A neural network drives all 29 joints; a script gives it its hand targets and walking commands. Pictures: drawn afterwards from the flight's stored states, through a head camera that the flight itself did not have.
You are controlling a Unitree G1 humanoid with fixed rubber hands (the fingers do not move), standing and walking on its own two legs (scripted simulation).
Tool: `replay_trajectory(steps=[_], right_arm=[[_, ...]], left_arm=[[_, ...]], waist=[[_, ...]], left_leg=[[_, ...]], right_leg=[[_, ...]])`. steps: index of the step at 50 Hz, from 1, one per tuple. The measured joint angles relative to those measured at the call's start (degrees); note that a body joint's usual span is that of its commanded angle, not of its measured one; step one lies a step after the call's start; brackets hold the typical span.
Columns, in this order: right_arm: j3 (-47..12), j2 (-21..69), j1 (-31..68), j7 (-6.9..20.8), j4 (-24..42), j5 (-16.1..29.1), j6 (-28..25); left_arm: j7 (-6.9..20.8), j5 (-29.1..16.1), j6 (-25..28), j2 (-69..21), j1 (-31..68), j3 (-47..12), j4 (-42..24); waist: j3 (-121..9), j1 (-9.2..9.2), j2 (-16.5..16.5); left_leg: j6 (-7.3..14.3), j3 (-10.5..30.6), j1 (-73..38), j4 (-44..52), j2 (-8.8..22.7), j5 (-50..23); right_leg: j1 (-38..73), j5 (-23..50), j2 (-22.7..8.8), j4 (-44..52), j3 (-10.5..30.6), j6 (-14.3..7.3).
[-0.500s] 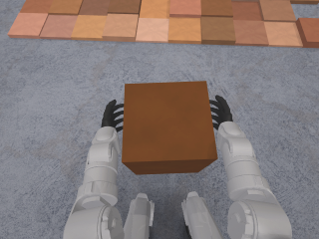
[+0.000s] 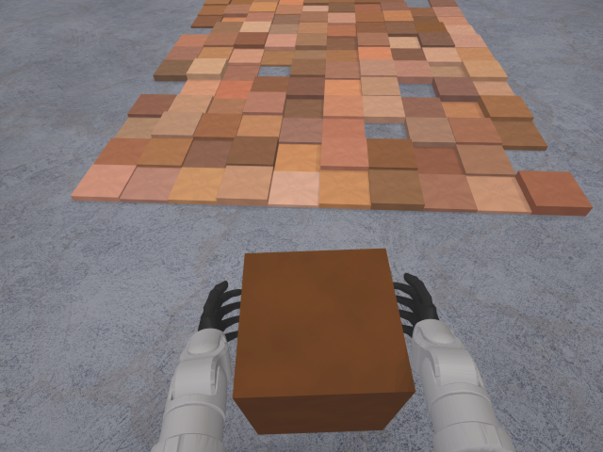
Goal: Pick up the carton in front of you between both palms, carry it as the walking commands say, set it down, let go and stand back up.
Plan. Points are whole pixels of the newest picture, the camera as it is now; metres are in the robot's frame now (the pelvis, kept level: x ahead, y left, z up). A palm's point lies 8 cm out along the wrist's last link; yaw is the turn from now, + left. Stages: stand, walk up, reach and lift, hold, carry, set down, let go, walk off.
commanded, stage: reach and lift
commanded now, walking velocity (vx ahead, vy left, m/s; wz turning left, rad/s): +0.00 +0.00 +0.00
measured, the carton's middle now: (318, 347) +0.32 +0.00 -0.09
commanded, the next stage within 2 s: hold in 1.18 s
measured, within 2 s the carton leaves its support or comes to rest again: neither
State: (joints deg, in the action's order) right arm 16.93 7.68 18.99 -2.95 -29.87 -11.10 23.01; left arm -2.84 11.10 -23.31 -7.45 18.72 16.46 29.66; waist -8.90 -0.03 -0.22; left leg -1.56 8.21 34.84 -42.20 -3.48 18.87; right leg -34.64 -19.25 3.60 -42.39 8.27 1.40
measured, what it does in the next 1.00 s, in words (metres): stands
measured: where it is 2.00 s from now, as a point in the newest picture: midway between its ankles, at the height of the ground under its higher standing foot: outside the picture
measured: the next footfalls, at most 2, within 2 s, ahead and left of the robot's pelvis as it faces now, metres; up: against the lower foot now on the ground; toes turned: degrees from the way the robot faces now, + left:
none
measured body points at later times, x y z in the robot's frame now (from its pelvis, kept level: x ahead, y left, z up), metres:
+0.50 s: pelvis -0.01 +0.00 +0.03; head -0.03 +0.00 +0.47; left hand +0.30 +0.15 +0.04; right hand +0.30 -0.15 +0.04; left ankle +0.02 +0.13 -0.71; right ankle +0.02 -0.13 -0.71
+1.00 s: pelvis +0.01 +0.00 +0.03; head -0.02 +0.00 +0.48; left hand +0.31 +0.15 +0.05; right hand +0.31 -0.15 +0.05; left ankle +0.02 +0.13 -0.71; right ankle +0.02 -0.13 -0.71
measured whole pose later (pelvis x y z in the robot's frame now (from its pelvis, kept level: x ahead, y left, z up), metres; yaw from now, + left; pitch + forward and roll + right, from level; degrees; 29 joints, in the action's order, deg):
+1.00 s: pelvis +0.01 +0.00 +0.03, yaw +0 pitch -4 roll +0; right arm 13.3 8.6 14.7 -0.3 -17.6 -15.4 38.3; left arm -0.3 15.5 -38.7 -8.5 14.4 13.0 17.2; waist -0.7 -0.2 -0.2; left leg -1.0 8.0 7.0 -23.1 -2.0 12.1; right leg -6.9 -12.5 2.1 -23.2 8.3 0.9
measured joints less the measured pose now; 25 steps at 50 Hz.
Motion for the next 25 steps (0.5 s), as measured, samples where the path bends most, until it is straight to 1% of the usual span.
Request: replay_trajectory(steps=[9, 12, 18, 25], right_arm=[[-2.4, 0.8, -5.1, 0.7, 6.7, -1.0, 7.1], [-2.4, 0.8, -4.7, 1.3, 7.2, -2.3, 9.4], [-0.1, 1.5, -1.9, 2.4, 5.8, -5.0, 11.7], [0.2, 1.4, 0.0, 2.7, 6.1, -5.5, 12.0]], left_arm=[[0.8, 0.9, -7.0, -0.9, -5.1, -2.1, -6.6], [1.3, 2.2, -9.3, -1.0, -4.7, -2.1, -7.2], [2.5, 5.0, -11.8, -1.6, -2.0, 0.0, -5.9], [2.7, 5.4, -12.1, -1.3, -0.1, 0.3, -6.3]], waist=[[2.5, 0.0, 0.2], [3.7, -0.01, 0.2], [6.4, -0.05, 0.0], [8.5, -0.01, 0.0]], left_leg=[[0.3, 0.3, -16.9, 11.7, 0.8, -4.0], [0.4, 0.3, -20.5, 13.7, 0.9, -4.8], [0.4, 0.2, -22.9, 13.9, 1.0, -5.3], [0.3, 0.0, -22.5, 13.6, 1.0, -5.7]], right_leg=[[16.9, 4.0, -0.9, 11.8, 0.2, -0.3], [20.6, 4.7, -1.0, 13.7, 0.2, -0.3], [22.9, 5.3, -1.0, 13.9, 0.2, -0.3], [22.5, 5.7, -1.0, 13.6, 0.1, -0.3]])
